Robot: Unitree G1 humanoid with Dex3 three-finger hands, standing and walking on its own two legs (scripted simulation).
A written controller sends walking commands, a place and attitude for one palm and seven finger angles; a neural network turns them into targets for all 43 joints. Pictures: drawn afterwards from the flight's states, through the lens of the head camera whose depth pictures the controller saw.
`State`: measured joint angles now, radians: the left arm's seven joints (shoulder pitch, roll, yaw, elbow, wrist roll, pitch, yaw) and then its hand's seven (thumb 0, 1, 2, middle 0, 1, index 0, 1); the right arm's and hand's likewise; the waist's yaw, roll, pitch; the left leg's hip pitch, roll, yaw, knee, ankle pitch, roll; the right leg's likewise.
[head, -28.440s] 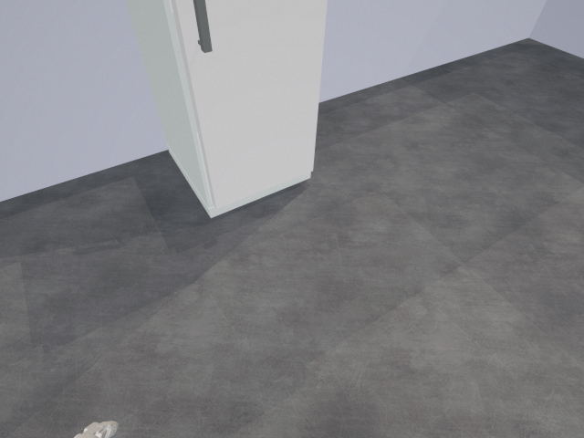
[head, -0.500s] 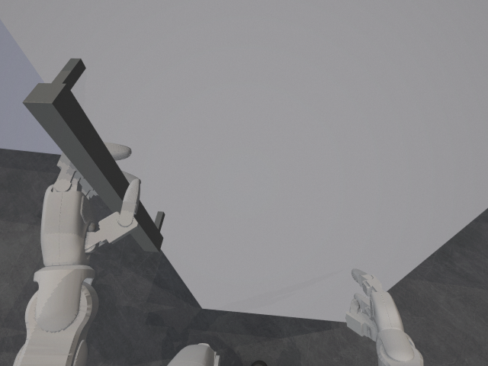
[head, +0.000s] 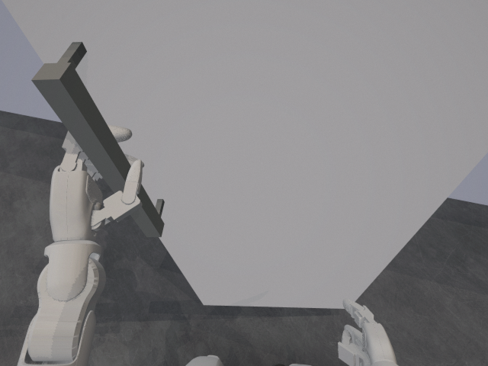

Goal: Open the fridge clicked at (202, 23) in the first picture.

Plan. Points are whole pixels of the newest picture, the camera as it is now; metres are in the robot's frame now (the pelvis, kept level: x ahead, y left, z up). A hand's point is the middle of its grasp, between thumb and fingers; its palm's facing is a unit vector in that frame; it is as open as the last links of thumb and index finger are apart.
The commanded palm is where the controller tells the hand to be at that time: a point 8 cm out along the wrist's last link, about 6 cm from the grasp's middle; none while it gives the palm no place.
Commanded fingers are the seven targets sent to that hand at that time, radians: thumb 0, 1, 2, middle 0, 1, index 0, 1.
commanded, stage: walk backward, drawing the door open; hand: left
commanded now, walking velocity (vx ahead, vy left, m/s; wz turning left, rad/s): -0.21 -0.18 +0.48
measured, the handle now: (125, 162) +0.34 +0.17 +0.18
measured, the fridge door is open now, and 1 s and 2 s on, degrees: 15 53 70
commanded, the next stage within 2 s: stop walking and hold the door back in 1.40 s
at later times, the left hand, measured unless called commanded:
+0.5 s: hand (139, 360) +0.12 +0.09 +0.18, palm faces +0.27 -0.95 -0.17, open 7.1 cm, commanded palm +0.08 +0.13 +0.18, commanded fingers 0.00 0.90 0.90 -0.45 -1.40 -0.45 -1.40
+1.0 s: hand out of the picture +0.03 +0.01 +0.18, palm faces +0.65 -0.74 -0.18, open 7.1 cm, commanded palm -0.03 +0.03 +0.18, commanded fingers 0.00 0.90 0.90 -0.45 -1.40 -0.45 -1.40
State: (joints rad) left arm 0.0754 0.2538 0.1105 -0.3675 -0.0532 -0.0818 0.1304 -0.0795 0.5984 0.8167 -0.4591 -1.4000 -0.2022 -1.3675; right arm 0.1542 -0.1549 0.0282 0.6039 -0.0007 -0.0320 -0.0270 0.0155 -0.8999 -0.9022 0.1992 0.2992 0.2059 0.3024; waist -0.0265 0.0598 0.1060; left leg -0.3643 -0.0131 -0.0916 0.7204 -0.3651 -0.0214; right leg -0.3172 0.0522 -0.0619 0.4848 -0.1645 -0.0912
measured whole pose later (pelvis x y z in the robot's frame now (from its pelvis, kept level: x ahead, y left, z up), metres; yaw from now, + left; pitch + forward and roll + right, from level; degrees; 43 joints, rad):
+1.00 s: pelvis -0.11 -0.26 -0.01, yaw +39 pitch +1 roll +1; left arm 0.11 0.26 0.05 -0.58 -0.02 -0.11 0.07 -0.07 0.53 0.81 -0.46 -1.40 -0.25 -1.38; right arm 0.12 -0.17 -0.05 0.53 -0.03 -0.09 -0.09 0.01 -0.90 -0.90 0.19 0.30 0.20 0.30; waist -0.04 -0.07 0.13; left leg -0.21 -0.01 0.12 0.56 -0.34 0.04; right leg -0.45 -0.03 -0.18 0.81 -0.39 -0.02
